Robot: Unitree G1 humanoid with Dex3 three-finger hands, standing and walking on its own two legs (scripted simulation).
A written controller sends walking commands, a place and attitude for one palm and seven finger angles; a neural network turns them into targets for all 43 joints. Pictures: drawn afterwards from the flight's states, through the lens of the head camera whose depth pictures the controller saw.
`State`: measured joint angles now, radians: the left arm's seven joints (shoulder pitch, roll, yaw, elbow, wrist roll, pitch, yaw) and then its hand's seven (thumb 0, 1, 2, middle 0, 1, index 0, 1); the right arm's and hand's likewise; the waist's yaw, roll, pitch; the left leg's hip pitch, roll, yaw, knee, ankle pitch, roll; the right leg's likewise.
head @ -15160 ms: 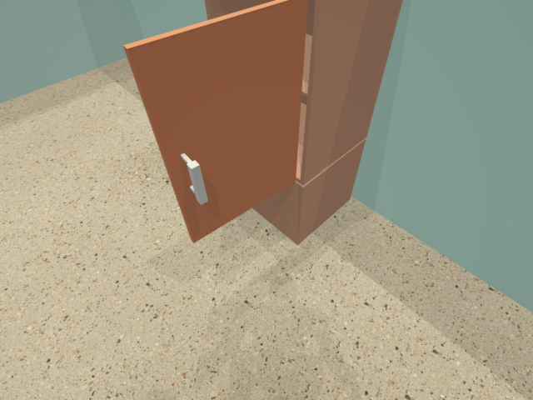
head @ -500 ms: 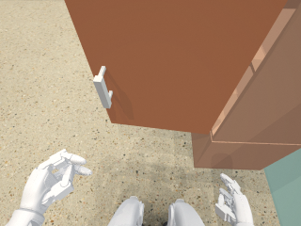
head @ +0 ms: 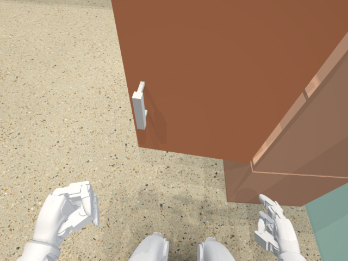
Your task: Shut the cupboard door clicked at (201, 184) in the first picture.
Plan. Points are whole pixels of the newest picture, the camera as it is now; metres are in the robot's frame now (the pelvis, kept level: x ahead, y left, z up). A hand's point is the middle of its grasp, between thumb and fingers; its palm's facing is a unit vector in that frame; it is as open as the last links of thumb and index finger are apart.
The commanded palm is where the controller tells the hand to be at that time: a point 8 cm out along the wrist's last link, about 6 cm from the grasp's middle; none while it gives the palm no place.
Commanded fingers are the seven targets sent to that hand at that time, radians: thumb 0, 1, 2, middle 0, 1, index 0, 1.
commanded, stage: raise the hand and make a fist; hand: left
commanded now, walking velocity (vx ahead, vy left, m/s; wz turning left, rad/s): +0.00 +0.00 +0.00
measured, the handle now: (141, 106) +0.48 +0.13 +0.04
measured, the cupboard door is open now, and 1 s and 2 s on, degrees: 85 85 85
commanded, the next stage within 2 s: bring the fist close to the handle in 0.60 s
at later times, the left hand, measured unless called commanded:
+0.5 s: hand (100, 202) +0.23 +0.17 +0.04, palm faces -0.06 -1.00 -0.02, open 3.1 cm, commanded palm +0.21 +0.23 +0.04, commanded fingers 0.00 0.90 0.90 -1.30 -1.50 -1.30 -1.50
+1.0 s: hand (121, 187) +0.26 +0.14 +0.03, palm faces -0.11 -0.99 -0.01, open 3.1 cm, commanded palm +0.26 +0.20 +0.04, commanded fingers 0.00 0.90 0.90 -1.30 -1.50 -1.30 -1.50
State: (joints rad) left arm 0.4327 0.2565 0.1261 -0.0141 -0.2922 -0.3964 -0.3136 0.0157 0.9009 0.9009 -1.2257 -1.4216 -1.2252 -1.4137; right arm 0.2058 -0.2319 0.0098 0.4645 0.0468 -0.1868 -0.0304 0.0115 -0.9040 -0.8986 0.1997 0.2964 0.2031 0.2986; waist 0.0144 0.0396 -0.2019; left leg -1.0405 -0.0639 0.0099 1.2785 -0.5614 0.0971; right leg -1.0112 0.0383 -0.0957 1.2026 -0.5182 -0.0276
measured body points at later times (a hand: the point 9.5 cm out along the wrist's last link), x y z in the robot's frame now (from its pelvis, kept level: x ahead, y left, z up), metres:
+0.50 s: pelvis +0.01 -0.01 +0.00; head +0.09 +0.00 +0.44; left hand +0.22 +0.23 +0.05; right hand +0.19 -0.26 -0.07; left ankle +0.03 +0.05 -0.63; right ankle +0.04 -0.11 -0.63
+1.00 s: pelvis +0.01 -0.04 -0.01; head +0.09 -0.03 +0.43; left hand +0.26 +0.20 +0.03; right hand +0.20 -0.27 -0.09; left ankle +0.03 +0.05 -0.63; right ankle +0.03 -0.11 -0.63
